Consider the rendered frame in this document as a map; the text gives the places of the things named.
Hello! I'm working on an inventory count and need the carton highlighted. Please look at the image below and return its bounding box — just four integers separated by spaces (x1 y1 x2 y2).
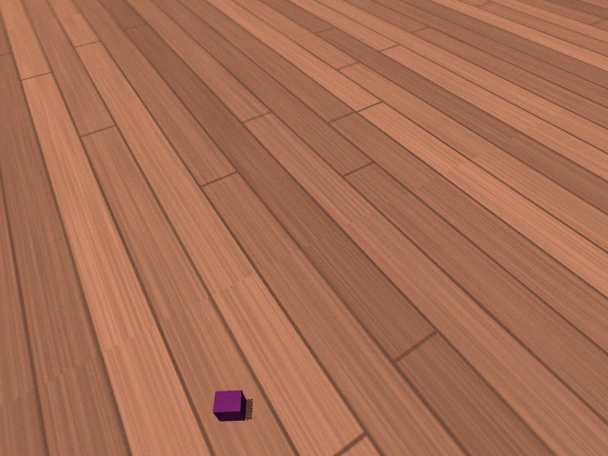
213 390 246 422

